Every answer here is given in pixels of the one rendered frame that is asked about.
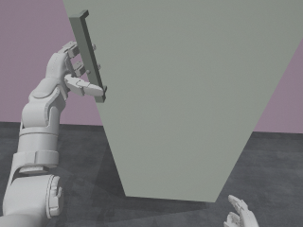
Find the robot left hand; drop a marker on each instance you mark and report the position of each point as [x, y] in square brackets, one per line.
[60, 67]

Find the robot right hand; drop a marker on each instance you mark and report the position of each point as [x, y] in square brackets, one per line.
[246, 218]

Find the fridge door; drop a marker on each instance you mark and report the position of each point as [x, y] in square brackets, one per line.
[187, 82]

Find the left robot forearm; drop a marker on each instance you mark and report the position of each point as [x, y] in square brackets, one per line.
[39, 132]

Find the handle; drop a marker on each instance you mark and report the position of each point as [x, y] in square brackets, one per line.
[87, 54]

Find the left robot upper arm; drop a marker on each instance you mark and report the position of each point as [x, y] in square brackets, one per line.
[33, 201]

